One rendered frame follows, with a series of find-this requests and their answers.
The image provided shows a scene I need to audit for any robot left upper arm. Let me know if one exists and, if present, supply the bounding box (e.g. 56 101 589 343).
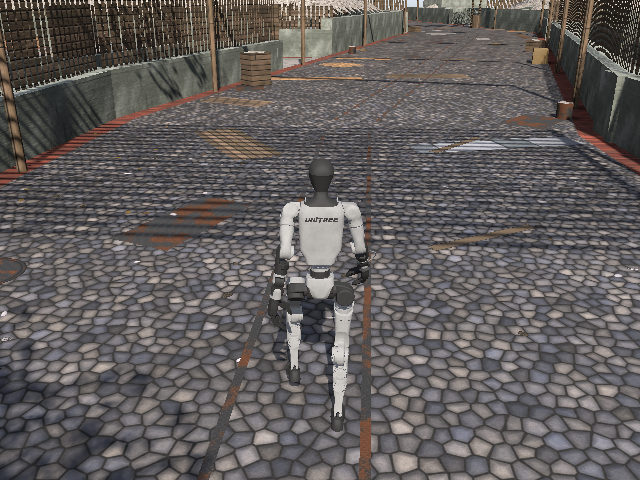
279 202 300 260

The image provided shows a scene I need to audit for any left robot hand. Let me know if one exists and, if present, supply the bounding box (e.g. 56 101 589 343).
268 298 292 329

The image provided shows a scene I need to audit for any right robot hand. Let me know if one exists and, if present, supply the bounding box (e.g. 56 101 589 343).
346 265 369 285

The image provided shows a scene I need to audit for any robot right forearm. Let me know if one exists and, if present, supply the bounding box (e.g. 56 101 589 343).
355 239 370 272

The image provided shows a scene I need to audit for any robot left thigh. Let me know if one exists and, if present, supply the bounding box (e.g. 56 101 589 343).
286 277 307 323

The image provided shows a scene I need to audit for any robot left forearm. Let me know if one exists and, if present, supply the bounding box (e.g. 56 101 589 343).
269 244 289 300

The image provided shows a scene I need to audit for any robot right thigh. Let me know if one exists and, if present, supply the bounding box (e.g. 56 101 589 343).
331 281 355 365

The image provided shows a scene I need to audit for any robot right upper arm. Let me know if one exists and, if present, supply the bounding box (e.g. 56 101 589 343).
342 202 366 254

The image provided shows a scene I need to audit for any robot thigh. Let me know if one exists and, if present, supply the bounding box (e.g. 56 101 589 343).
286 277 307 323
331 281 355 365

